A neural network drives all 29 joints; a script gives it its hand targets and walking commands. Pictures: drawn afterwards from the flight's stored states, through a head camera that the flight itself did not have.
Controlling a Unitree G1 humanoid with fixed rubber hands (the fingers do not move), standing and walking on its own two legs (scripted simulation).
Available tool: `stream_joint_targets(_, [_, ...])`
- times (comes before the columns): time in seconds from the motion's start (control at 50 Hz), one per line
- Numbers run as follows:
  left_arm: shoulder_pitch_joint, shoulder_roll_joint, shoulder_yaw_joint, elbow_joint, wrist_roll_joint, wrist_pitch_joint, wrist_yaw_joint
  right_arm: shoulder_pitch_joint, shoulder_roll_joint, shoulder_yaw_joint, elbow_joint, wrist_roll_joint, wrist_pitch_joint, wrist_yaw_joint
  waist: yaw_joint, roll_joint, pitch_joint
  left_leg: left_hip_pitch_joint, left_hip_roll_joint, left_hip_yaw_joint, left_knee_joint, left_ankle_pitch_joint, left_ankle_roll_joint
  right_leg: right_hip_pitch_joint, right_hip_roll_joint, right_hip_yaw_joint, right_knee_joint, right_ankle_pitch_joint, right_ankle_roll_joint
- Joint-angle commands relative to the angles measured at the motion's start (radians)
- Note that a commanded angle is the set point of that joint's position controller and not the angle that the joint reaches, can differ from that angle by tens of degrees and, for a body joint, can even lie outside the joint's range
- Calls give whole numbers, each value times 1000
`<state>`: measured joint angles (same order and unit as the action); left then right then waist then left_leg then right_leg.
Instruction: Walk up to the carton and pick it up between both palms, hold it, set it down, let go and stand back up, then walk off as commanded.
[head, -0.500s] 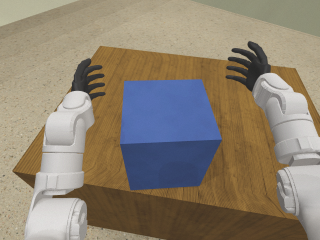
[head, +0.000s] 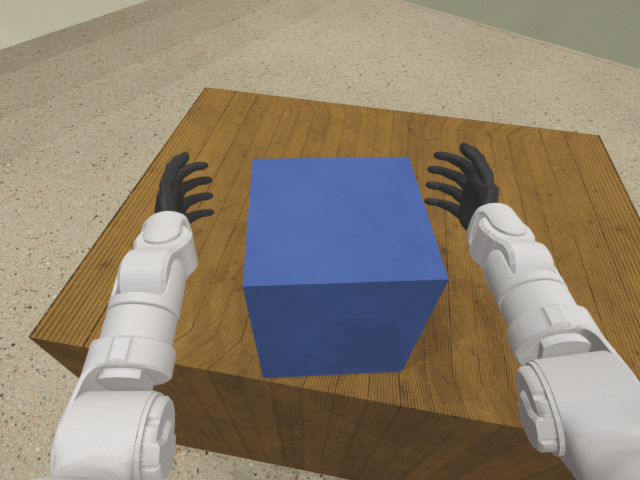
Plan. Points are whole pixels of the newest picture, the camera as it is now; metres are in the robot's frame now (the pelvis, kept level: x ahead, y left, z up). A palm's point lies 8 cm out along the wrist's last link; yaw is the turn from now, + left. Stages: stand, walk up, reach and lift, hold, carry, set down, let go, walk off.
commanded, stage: reach and lift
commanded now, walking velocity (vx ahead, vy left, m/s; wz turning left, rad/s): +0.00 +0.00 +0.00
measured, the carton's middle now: (332, 272) +0.40 +0.05 +0.01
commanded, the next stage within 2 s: none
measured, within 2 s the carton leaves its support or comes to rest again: neither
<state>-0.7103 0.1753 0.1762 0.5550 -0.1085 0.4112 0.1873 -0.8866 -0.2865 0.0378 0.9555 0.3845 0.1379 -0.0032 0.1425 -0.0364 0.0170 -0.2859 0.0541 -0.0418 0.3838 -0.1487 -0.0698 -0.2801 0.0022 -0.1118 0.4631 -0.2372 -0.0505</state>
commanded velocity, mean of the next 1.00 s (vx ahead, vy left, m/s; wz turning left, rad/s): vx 0.00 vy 0.00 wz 0.00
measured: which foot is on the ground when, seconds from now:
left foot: down 0.00-1.00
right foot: down 0.00-1.00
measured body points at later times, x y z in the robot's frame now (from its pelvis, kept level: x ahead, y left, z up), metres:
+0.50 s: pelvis +0.01 +0.00 +0.00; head +0.05 +0.01 +0.45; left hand +0.39 +0.26 +0.07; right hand +0.48 -0.12 +0.09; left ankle +0.03 +0.17 -0.74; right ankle +0.00 -0.08 -0.74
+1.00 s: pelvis +0.01 +0.00 +0.00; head +0.05 +0.00 +0.45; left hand +0.40 +0.21 +0.06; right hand +0.47 -0.09 +0.09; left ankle +0.03 +0.17 -0.74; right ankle +0.00 -0.08 -0.74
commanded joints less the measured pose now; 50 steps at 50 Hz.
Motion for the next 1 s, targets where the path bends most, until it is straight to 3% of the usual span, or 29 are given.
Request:
stream_joint_targets(0.0, [-330,47,7,43,19,-194,-15,-487,-152,36,-22,-61,-117,3,81,47,-558,-54,-50,104,44,303,-2,211,49,102,-84,218,52])
stream_joint_targets(0.06, [-318,25,-10,163,14,-271,-22,-464,-130,58,78,-58,-146,18,89,45,-515,-90,-47,108,40,259,1,170,45,107,-91,142,46])
stream_joint_targets(0.14, [-336,19,-26,197,-4,-377,-23,-458,-121,64,138,-49,-201,31,84,56,-549,-110,-46,105,63,276,-8,117,43,104,-77,133,41])
stream_joint_targets(0.2, [-320,10,-38,217,-24,-459,-31,-468,-109,89,120,-34,-258,38,97,54,-632,-114,-52,107,91,364,-11,127,44,109,-58,218,41])
stream_joint_targets(0.24, [-323,2,-49,259,-25,-495,-41,-472,-110,81,141,-46,-282,39,88,55,-646,-121,-54,105,97,375,-12,109,45,106,-56,227,41])
stream_joint_targets(0.32, [-307,12,-30,334,-15,-534,-57,-490,-99,106,124,-51,-307,41,108,15,-629,-174,-60,118,91,360,0,149,33,120,-56,250,49])
stream_joint_targets(0.46, [-309,-31,-38,299,-7,-561,-63,-470,-80,94,161,-75,-324,44,95,38,-673,-140,-56,121,94,395,-4,115,36,106,-62,268,43])
stream_joint_targets(0.6, [-273,-111,14,232,69,-578,-66,-449,9,67,177,-122,-341,35,89,47,-685,-134,-62,125,88,454,-7,153,32,110,-63,365,47])
stream_joint_targets(0.72, [-295,-126,84,217,143,-573,-41,-471,51,21,169,-182,-345,-7,81,34,-647,-158,-62,133,76,405,-3,178,25,119,-66,365,59])
stream_joint_targets(0.84, [-328,-183,84,180,168,-559,-7,-496,107,25,186,-168,-325,-20,89,34,-618,-154,-52,137,70,370,1,140,34,121,-76,275,54])
stream_joint_targets(0.86, [-347,-187,81,191,168,-555,-8,-493,114,18,197,-171,-317,-22,72,25,-597,-153,-49,132,67,345,2,131,33,117,-78,253,55])
stream_joint_targets(0.98, [-369,-216,82,176,174,-552,-2,-514,157,6,156,-187,-307,-31,66,19,-588,-143,-51,132,75,349,4,125,31,115,-80,240,55])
